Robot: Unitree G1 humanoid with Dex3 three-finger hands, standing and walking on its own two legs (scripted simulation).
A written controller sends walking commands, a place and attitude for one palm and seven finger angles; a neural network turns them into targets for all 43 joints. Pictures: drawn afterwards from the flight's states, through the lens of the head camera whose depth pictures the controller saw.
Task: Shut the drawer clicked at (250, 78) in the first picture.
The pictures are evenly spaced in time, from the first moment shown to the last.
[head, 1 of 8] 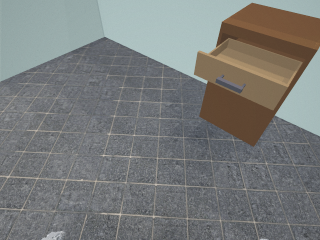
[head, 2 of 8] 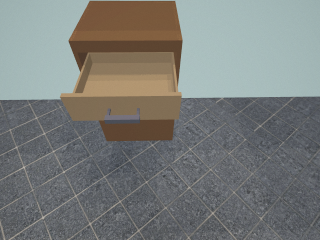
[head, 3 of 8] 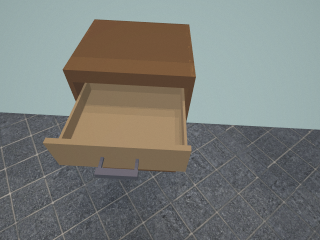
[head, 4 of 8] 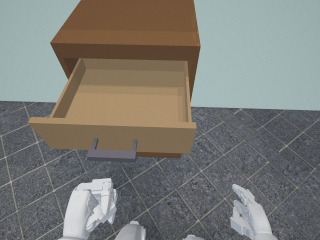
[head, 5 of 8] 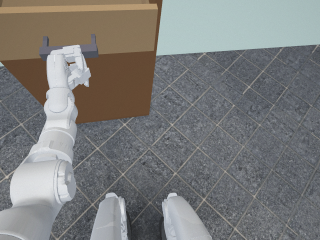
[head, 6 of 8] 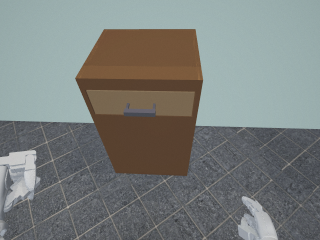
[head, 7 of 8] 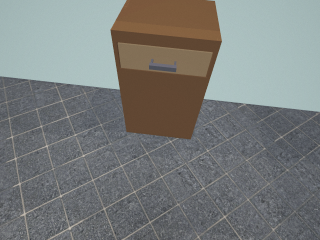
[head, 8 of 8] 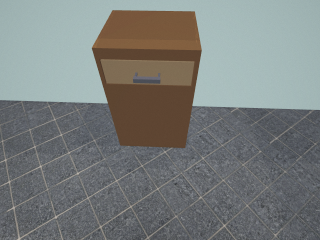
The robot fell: no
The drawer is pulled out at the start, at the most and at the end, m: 0.28 0.28 0.00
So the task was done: yes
